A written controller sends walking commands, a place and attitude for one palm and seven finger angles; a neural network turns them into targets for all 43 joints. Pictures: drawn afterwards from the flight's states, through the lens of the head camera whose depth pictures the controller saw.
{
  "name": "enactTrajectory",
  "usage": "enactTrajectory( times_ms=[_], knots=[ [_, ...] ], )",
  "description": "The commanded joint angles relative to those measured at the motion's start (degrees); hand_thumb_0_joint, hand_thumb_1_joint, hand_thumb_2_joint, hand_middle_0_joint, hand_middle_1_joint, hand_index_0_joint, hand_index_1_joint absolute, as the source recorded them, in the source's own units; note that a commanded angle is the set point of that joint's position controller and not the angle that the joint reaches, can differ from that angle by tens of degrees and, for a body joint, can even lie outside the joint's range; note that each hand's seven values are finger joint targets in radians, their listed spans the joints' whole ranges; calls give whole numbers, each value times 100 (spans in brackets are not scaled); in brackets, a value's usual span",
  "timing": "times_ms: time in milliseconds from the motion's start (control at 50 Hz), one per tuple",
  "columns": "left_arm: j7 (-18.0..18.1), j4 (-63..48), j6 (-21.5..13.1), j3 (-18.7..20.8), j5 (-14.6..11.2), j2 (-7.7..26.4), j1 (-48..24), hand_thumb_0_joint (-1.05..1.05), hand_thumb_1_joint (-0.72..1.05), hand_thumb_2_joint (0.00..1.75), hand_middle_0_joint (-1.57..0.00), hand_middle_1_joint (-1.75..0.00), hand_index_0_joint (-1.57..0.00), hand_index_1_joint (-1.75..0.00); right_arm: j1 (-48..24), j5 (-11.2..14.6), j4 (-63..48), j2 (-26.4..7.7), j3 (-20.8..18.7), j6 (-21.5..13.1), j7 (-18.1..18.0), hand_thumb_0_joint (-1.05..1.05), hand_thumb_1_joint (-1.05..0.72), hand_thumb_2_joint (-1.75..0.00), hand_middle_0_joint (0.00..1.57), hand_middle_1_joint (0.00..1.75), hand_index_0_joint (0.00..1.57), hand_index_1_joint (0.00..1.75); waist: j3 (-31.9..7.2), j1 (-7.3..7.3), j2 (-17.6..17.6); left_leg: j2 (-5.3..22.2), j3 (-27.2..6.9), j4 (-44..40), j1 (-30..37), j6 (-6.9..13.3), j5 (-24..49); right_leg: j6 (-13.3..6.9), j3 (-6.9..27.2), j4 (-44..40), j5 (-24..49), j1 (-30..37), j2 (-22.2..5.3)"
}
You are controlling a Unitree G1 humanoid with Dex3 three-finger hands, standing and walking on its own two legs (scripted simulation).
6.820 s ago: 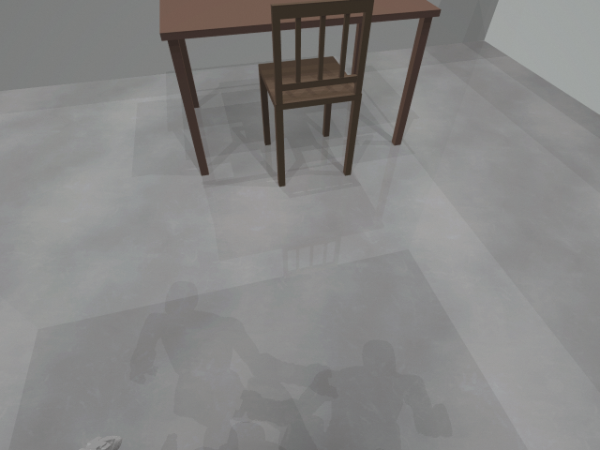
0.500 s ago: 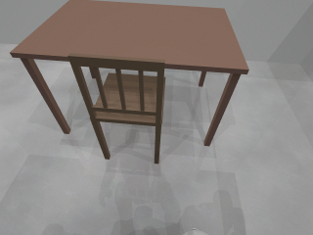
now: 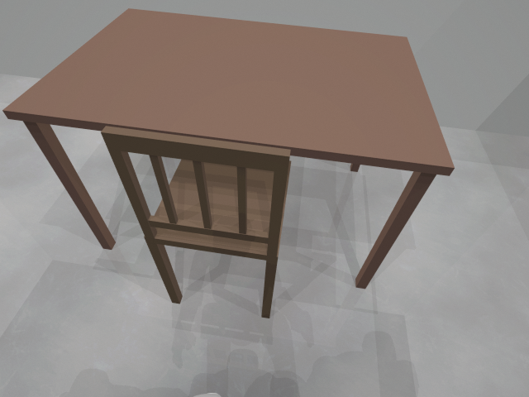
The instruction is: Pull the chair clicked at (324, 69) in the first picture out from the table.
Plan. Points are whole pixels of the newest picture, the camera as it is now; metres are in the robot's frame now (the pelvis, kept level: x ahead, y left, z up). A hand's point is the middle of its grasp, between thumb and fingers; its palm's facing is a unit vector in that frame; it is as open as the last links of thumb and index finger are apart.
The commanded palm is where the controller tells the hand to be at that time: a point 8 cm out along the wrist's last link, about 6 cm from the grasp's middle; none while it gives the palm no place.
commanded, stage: come to a stop and stand still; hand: left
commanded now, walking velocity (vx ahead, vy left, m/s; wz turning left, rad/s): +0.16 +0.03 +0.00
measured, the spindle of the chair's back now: (203, 196) +0.55 +0.19 -0.10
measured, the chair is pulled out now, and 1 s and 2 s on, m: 0.00 0.00 0.00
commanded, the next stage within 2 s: look again from close up in 1.04 s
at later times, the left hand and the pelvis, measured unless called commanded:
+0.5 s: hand out of the picture +0.14 +0.19 -0.17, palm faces +0.00 -0.96 -0.27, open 7.4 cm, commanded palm none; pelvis +0.09 -0.01 -0.01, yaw -1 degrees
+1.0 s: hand out of the picture +0.06 +0.21 -0.17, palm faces +0.04 -0.98 -0.17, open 7.4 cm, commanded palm none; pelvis +0.05 +0.03 +0.01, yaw +0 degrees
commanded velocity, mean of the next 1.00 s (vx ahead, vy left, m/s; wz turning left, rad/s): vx -0.05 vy -0.03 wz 0.00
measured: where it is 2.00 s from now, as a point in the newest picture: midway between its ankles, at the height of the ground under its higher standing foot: outside the picture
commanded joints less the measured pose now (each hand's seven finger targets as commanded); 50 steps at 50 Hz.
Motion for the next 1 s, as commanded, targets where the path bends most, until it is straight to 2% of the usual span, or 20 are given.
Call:
enactTrajectory(
  times_ms=[0,20,40,80,120,160,300,360,400,440,460,580,700,760,780,800,820,840,900,980],
  knots=[
    [67,-267,24,159,-39,605,52,0,90,90,-20,-30,-20,-30,1242,-20,71,-619,-99,-207,-66,0,-90,-90,20,30,20,30,-78,-523,527,179,-409,-1255,2188,156,473,-448,397,889,284,-1359,-684],
    [36,-344,26,111,-94,283,230,0,90,90,-20,-30,-20,-30,1654,-77,113,-1173,-203,-207,-133,0,-90,-90,20,30,20,30,-320,-558,1765,1418,-2065,-1888,2715,689,895,-187,-102,2425,-1167,-2196,15],
    [73,-453,33,75,-43,348,46,0,90,90,-20,-30,-20,-30,1740,-31,163,-1211,-200,-145,-202,0,-90,-90,20,30,20,30,-391,-606,1782,1722,-2650,-2329,2623,995,650,-197,417,3495,-1889,-2578,134],
    [63,-384,41,92,-43,402,-212,0,90,90,-20,-30,-20,-30,1095,8,-6,-842,-98,-151,-267,0,-90,-90,20,30,20,30,5,-408,1049,1618,-2144,-2332,1901,1201,800,-222,816,4300,-1279,-2786,-274],
    [75,-154,100,8,-68,177,-2,0,90,90,-20,-30,-20,-30,449,25,-107,-446,68,-215,-315,0,-90,-90,20,30,20,30,70,-54,316,1220,-1144,-2245,1379,945,2676,-17,958,3691,-622,-2123,-423],
    [153,17,229,-66,-112,50,345,0,90,90,-20,-30,-20,-30,155,65,-94,-387,111,-229,-377,0,-90,-90,20,30,20,30,-186,119,243,1068,-577,-2023,1354,861,4279,138,933,2810,-422,-1415,-360],
    [250,-222,437,26,-56,442,44,0,90,90,-20,-30,-20,-30,171,66,74,-810,-138,104,-407,0,-90,-90,20,30,20,30,-161,-73,783,1250,-664,-1531,1884,807,4707,96,708,1493,-271,-1222,-147],
    [248,-332,431,103,-42,554,46,0,90,90,-20,-30,-20,-30,83,50,24,-847,-221,204,-383,0,-90,-90,20,30,20,30,-92,8,743,1158,-689,-1168,1672,654,4150,21,739,949,225,-927,-139],
    [260,-363,339,144,0,795,123,0,90,90,-20,-30,-20,-30,81,86,-60,-699,-235,244,-341,0,-90,-90,20,30,20,30,-311,36,-24,484,-263,-419,1331,174,2515,-96,1234,231,2782,-410,-569],
    [264,-374,271,194,-10,1237,123,0,90,90,-20,-30,-20,-30,176,136,-176,-312,-210,333,-289,0,-90,-90,20,30,20,30,-472,28,-1119,-540,31,1139,404,-221,-1780,-1124,2389,24,5873,21,-2047],
    [282,-371,271,196,-12,1228,173,0,90,90,-20,-30,-20,-30,95,131,-215,-311,-212,424,-332,0,-90,-90,20,30,20,30,-656,97,-1245,-563,-445,1900,320,-185,-2411,-1374,2508,-37,6089,-65,-2206],
    [327,-689,289,204,1,1064,-541,0,90,90,-20,-30,-20,-30,64,87,-141,-402,-205,476,-223,0,-90,-90,20,30,20,30,-397,-41,-805,-426,-688,2669,-81,-359,-1281,-1097,1809,-220,3785,-312,-1561],
    [255,-660,309,254,51,1225,-453,0,90,90,-20,-30,-20,-30,16,110,-234,-302,-82,321,-163,0,-90,-90,20,30,20,30,-337,124,-1150,-416,-333,411,579,-263,-1250,-1042,2059,-691,1353,-374,-1373],
    [224,-563,326,186,-27,1021,-679,0,90,90,-20,-30,-20,-30,686,98,81,-195,7,197,-197,0,-90,-90,20,30,20,30,-412,-180,-1017,-469,-199,-1490,1918,-171,-169,-562,1703,-568,-199,-1046,-891],
    [210,-575,344,113,-77,797,-676,0,90,90,-20,-30,-20,-30,785,81,137,-354,13,139,-212,0,-90,-90,20,30,20,30,-244,-201,-388,-223,-493,-1843,2162,-101,-155,-309,1514,-333,-711,-1459,-597],
    [179,-578,358,42,-112,523,-601,0,90,90,-20,-30,-20,-30,736,17,110,-566,1,90,-225,0,-90,-90,20,30,20,30,-34,-139,459,422,-1368,-2286,1630,128,-584,-85,1238,19,-546,-1488,-216],
    [154,-583,353,19,-98,408,-618,0,90,90,-20,-30,-20,-30,502,-7,4,-799,7,104,-236,0,-90,-90,20,30,20,30,210,-64,724,898,-1797,-2656,732,325,-1278,33,877,319,-246,-1066,-75],
    [161,-455,395,13,-41,419,-752,0,90,90,-20,-30,-20,-30,195,0,12,-720,22,74,-259,0,-90,-90,20,30,20,30,523,-77,1382,975,-2099,-3177,277,369,-1847,124,776,649,-159,-906,-54],
    [78,-226,418,8,-6,367,-397,0,90,90,-20,-30,-20,-30,116,7,33,-652,27,60,-348,0,-90,-90,20,30,20,30,772,11,932,870,-1831,-3161,424,493,-1644,81,842,1343,-210,-1103,15],
    [52,-170,332,-26,-53,282,-417,0,90,90,-20,-30,-20,-30,542,7,221,-631,16,17,-416,0,-90,-90,20,30,20,30,515,-162,810,916,-1554,-2509,1520,701,803,105,855,1237,-587,-1524,-33]
  ],
)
